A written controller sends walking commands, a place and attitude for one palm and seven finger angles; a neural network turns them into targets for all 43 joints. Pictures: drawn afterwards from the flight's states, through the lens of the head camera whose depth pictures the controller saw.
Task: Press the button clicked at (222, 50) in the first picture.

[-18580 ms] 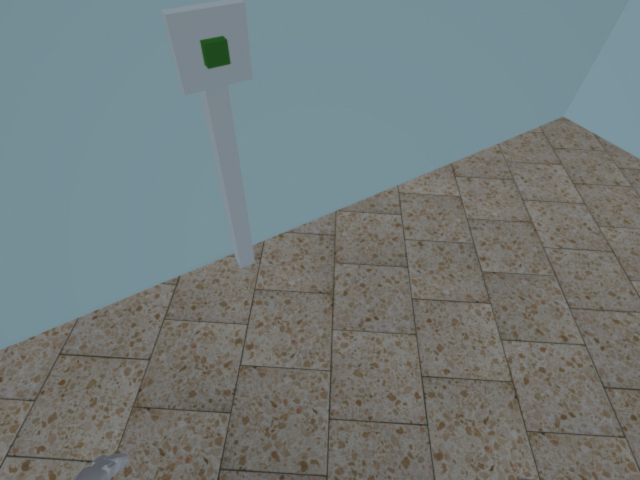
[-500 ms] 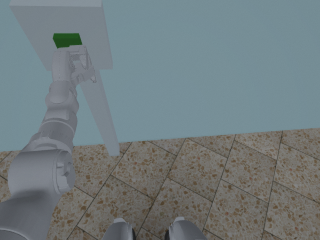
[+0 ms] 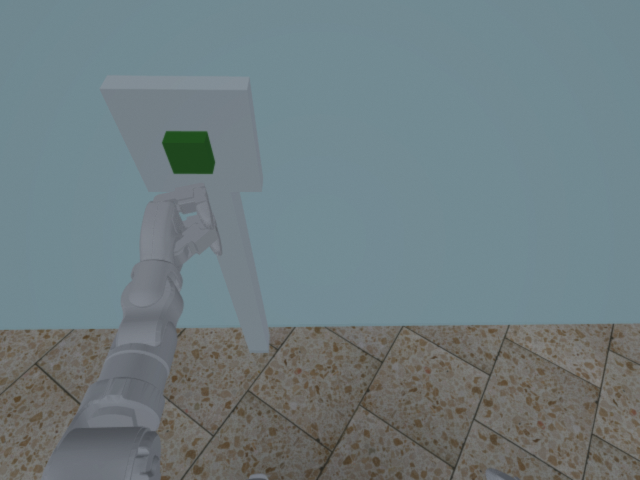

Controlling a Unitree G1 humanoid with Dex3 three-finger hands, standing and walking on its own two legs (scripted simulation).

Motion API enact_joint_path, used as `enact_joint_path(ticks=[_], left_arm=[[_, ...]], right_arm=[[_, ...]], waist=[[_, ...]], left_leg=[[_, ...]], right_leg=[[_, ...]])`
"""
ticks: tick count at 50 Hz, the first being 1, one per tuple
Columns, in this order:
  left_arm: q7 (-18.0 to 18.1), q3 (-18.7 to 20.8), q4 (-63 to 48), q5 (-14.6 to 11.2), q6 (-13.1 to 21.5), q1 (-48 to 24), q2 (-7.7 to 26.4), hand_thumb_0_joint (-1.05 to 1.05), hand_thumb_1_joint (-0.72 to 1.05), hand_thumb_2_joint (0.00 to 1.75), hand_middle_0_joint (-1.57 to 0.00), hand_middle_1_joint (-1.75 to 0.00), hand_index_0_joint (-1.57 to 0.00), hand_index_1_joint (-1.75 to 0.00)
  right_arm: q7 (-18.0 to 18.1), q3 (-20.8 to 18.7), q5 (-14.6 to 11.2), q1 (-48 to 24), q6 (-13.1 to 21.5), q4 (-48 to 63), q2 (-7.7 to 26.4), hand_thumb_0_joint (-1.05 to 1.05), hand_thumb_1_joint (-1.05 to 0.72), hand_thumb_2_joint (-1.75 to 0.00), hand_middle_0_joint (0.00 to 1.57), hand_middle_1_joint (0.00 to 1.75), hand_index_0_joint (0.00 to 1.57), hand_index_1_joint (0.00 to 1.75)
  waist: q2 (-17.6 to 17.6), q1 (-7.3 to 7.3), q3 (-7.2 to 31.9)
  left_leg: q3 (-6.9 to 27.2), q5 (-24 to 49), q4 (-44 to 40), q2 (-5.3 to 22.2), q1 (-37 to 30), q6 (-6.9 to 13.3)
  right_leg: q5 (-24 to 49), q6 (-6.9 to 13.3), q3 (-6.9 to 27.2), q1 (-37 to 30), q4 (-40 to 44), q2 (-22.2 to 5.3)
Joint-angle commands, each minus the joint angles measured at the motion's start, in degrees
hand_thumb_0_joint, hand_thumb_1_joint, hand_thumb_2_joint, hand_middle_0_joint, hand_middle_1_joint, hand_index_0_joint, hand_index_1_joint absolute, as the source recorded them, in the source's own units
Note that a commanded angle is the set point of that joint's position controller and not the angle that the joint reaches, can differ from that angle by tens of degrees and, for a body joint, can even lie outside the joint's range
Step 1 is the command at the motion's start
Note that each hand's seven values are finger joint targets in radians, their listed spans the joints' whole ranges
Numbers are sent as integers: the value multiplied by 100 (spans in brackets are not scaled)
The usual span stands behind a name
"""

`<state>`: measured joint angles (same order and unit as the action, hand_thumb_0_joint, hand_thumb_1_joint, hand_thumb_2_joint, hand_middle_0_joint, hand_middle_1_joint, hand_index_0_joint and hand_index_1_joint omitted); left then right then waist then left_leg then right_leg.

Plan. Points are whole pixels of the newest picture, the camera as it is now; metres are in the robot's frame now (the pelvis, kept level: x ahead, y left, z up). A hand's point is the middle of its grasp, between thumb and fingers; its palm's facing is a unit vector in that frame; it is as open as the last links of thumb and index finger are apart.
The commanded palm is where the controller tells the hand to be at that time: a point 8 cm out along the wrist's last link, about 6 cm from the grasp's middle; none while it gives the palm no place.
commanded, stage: pull the fist back off the button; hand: left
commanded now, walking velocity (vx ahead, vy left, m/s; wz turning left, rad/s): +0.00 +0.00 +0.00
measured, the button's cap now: (190, 151) +0.52 +0.18 +0.12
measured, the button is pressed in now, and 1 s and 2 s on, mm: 0 0 0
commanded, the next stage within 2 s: draw the hand back to the body in 0.24 s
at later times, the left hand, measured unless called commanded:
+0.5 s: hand (203, 248) +0.36 +0.14 +0.10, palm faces +0.02 -1.00 -0.03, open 3.1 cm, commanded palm +0.32 +0.20 +0.11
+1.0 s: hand (126, 313) +0.26 +0.18 +0.15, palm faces +0.15 -0.97 -0.19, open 3.1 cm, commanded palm +0.22 +0.24 +0.16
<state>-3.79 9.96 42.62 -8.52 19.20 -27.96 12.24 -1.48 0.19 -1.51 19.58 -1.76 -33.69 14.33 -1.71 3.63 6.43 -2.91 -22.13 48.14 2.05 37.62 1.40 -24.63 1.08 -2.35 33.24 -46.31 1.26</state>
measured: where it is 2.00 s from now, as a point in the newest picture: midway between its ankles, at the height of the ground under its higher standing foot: outside the picture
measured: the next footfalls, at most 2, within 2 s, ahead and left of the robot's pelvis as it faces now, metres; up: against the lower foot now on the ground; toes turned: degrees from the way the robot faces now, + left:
none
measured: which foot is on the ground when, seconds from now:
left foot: down 0.00-1.00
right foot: down 0.00-1.00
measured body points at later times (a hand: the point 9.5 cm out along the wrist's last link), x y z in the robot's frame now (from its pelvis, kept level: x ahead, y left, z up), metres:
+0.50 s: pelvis +0.00 -0.02 +0.01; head +0.03 -0.03 +0.46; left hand +0.35 +0.19 +0.11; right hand +0.12 -0.26 -0.10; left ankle +0.01 +0.10 -0.70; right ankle -0.02 -0.11 -0.70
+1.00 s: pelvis -0.01 -0.01 +0.03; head -0.01 -0.02 +0.48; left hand +0.24 +0.23 +0.16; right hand +0.20 -0.22 -0.04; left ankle +0.01 +0.10 -0.70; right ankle -0.02 -0.11 -0.70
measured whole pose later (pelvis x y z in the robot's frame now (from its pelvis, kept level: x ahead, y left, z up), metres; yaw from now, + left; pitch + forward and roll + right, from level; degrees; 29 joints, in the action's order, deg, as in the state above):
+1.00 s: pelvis -0.01 -0.01 +0.03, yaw +1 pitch -1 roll +0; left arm -0.6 6.0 -3.6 -7.4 5.7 8.0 15.7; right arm 4.5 2.9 -2.2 9.7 3.6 -32.7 12.9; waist -2.3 -1.7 1.1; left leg -2.6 -14.6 30.8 0.9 15.4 0.8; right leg -17.8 1.5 -2.5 11.4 -30.0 0.9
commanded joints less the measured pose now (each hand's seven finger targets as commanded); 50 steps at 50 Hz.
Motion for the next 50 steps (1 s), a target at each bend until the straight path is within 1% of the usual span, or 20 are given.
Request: enact_joint_path(ticks=[1,5,7,11,14,16,19,21,24,26,29,35,41,42,43,44,45,46,48,50], left_arm=[[27,-9,-2067,-85,417,-1946,733,0,90,90,-130,-150,-130,-150],[-4,-176,-2311,-90,345,-1504,570,0,90,90,-130,-150,-130,-150],[-20,1,-2305,-123,262,-1059,712,0,90,90,-130,-150,-130,-150],[-61,-84,-2179,-156,104,-1604,767,0,90,90,-130,-150,-130,-150],[-91,45,-2135,-188,130,-1626,874,0,90,90,-130,-150,-130,-150],[-129,-42,-2178,-221,209,-1742,790,0,90,90,-130,-150,-130,-150],[-218,206,-2330,-269,257,-1142,1021,0,90,90,-130,-150,-130,-150],[-297,343,-2475,-307,205,-803,1219,0,90,90,-130,-150,-130,-150],[-432,307,-2864,-442,10,-114,1100,0,90,90,-130,-150,-130,-150],[-501,349,-3015,-559,-153,167,1112,0,90,90,-130,-150,-130,-150],[-577,470,-3161,-673,-422,231,1250,0,90,90,-130,-150,-130,-150],[-624,163,-4353,-674,-473,390,991,0,90,90,-130,-150,-130,-150],[-694,337,-4872,-759,-798,1579,1131,0,90,90,-130,-150,-130,-150],[-712,308,-5002,-748,-925,1702,1089,0,90,90,-130,-150,-130,-150],[-113,174,-5726,-125,-813,1594,1527,0,90,90,-130,-150,-130,-150],[173,142,-5478,-47,-881,1997,1258,0,90,90,-130,-150,-130,-150],[288,66,-5472,-28,-966,2374,1100,0,90,90,-130,-150,-130,-150],[379,50,-5627,60,-1001,2454,1162,0,90,90,-130,-150,-130,-150],[568,87,-5991,189,-1040,2475,1185,0,90,90,-130,-150,-130,-150],[715,171,-6326,278,-1068,2713,1240,0,90,90,-130,-150,-130,-150]], right_arm=[[109,-325,-18,130,234,627,790,0,-90,-90,20,30,20,30],[139,-300,-29,-96,295,647,744,0,-90,-90,20,30,20,30],[157,-293,-35,-152,303,692,758,0,-90,-90,20,30,20,30],[242,-229,-51,-276,295,641,756,0,-90,-90,20,30,20,30],[283,-196,-47,-368,319,624,723,0,-90,-90,20,30,20,30],[285,-190,-39,-365,362,602,710,0,-90,-90,20,30,20,30],[275,-183,-41,-429,392,699,713,0,-90,-90,20,30,20,30],[283,-183,-60,-474,391,757,723,0,-90,-90,20,30,20,30],[285,-164,-124,-638,407,920,680,0,-90,-90,20,30,20,30],[311,-161,-152,-698,424,969,704,0,-90,-90,20,30,20,30],[389,-138,-198,-822,438,992,738,0,-90,-90,20,30,20,30],[477,-94,-201,-1059,708,1060,639,0,-90,-90,20,30,20,30],[491,-55,-206,-1209,921,1095,653,0,-90,-90,20,30,20,30],[495,-33,-217,-1252,918,1117,631,0,-90,-90,20,30,20,30],[595,-45,-121,-1542,879,1058,563,0,-90,-90,20,30,20,30],[649,-34,-80,-1503,860,972,534,0,-90,-90,20,30,20,30],[658,-10,-80,-1510,841,1001,515,0,-90,-90,20,30,20,30],[670,-24,-68,-1550,816,952,541,0,-90,-90,20,30,20,30],[688,27,-37,-1557,766,917,481,0,-90,-90,20,30,20,30],[690,51,6,-1587,762,910,449,0,-90,-90,20,30,20,30]], waist=[[-74,56,1919],[-57,25,1752],[178,-71,1747],[356,85,1314],[130,1,1480],[179,46,1577],[-25,-212,1901],[93,-272,1997],[70,-382,1753],[472,-362,1479],[596,-332,925],[-120,-340,980],[200,-478,786],[52,-509,750],[227,-576,328],[382,-481,69],[578,-500,-98],[573,-526,-64],[-30,-507,3],[-155,-533,80]], left_leg=[[318,2324,-392,-130,-2022,34],[308,2149,-462,-152,-1992,25],[296,2062,-511,-166,-1879,34],[281,1500,-575,-216,-1598,70],[261,1461,-574,-253,-1647,61],[274,1514,-530,-249,-1694,74],[240,1669,-602,-275,-1746,60],[216,1745,-650,-278,-1704,77],[135,1724,-821,-292,-1691,89],[152,1586,-925,-274,-1617,113],[143,1175,-1114,-280,-1547,123],[240,1219,-1330,-241,-2285,112],[282,1305,-1527,-210,-2402,111],[278,1324,-1591,-220,-2424,100],[224,1203,-1870,-187,-2596,106],[197,1092,-1951,-170,-2660,115],[230,1016,-2002,-153,-2605,116],[210,1081,-2061,-128,-2732,124],[199,1230,-2249,-134,-3045,98],[214,1421,-2395,-111,-3285,79]], right_leg=[[2668,-4,40,-393,502,174],[2650,-20,47,-446,545,139],[2669,-25,58,-621,570,117],[2351,-71,144,-595,749,65],[2338,-61,201,-690,774,26],[2402,-66,215,-726,759,29],[2640,-43,241,-1086,729,7],[2814,-59,273,-1378,758,-5],[3025,-101,297,-1561,905,-34],[2890,-139,282,-1606,1043,-30],[2346,-190,355,-1472,1341,-63],[1903,-59,201,-1345,1431,5],[1949,-77,120,-1545,1551,21],[1970,-61,102,-1590,1566,-3],[1691,-29,357,-1525,2117,-139],[1510,-57,343,-1541,2273,-160],[1366,-68,292,-1558,2300,-172],[1346,-61,311,-1660,2434,-142],[1537,-25,287,-1890,2470,-158],[1714,0,226,-2092,2540,-131]])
